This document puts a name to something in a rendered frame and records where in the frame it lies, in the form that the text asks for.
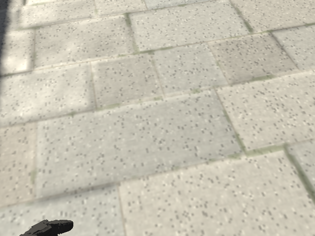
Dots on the robot left hand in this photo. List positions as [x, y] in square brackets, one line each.
[50, 228]

